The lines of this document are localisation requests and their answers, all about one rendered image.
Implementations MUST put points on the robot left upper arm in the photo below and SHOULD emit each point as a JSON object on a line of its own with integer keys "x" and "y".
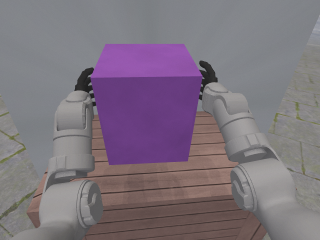
{"x": 67, "y": 212}

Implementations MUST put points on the robot right upper arm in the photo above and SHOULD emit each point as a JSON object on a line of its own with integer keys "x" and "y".
{"x": 265, "y": 188}

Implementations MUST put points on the left robot hand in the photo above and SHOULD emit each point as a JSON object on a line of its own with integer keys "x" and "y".
{"x": 83, "y": 81}

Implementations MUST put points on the left robot forearm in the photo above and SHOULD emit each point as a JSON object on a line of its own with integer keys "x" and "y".
{"x": 72, "y": 141}

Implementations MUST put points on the pedestal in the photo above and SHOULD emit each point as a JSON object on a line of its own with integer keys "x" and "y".
{"x": 186, "y": 200}

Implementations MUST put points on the carton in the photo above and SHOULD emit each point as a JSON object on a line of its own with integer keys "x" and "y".
{"x": 146, "y": 97}

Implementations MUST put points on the right robot forearm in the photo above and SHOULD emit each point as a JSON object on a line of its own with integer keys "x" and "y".
{"x": 243, "y": 140}

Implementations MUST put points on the right robot hand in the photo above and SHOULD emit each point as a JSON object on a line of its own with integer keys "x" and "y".
{"x": 209, "y": 76}

